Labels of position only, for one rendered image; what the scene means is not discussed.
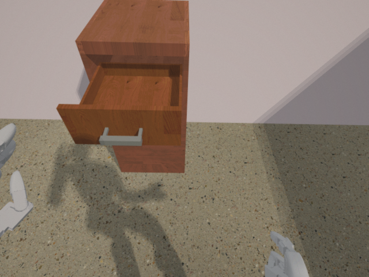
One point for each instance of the cabinet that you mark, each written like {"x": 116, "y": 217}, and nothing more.
{"x": 141, "y": 31}

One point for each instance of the robot left hand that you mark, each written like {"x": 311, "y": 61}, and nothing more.
{"x": 12, "y": 213}

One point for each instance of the handle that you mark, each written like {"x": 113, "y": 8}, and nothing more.
{"x": 121, "y": 140}

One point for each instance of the robot right hand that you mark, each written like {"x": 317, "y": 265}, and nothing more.
{"x": 292, "y": 265}

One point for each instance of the drawer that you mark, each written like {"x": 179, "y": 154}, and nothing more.
{"x": 125, "y": 97}

